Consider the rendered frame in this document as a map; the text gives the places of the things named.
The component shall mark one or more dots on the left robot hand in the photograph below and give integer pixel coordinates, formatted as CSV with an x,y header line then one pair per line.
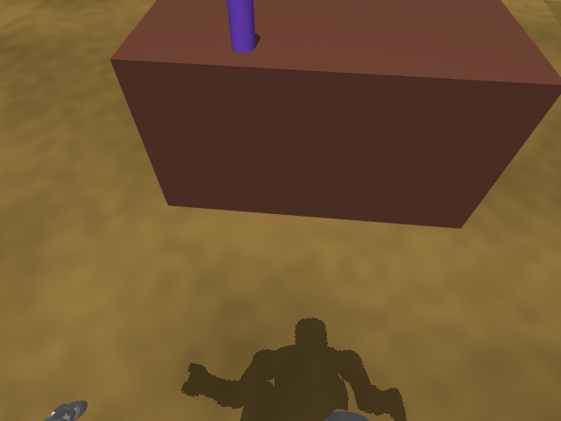
x,y
68,412

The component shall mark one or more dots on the bottle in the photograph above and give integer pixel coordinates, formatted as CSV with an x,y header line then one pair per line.
x,y
241,18

